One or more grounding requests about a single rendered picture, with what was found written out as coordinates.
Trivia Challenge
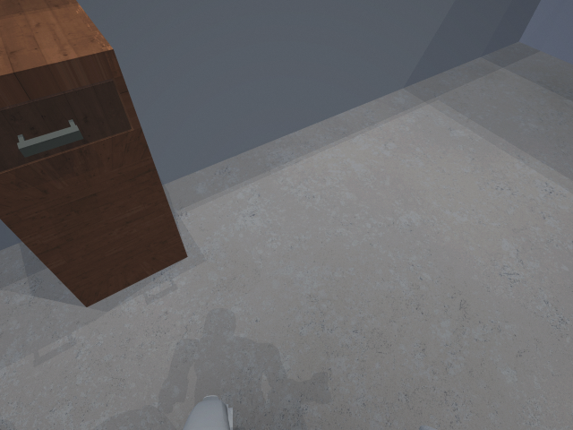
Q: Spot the handle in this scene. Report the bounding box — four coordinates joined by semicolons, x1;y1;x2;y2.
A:
17;120;83;158

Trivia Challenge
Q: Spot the left robot thigh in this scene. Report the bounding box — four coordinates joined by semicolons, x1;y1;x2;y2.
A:
183;400;233;430

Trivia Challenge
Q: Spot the cabinet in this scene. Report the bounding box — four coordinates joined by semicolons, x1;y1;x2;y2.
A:
0;0;188;307

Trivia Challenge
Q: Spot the drawer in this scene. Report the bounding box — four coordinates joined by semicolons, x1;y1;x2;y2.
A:
0;79;132;172

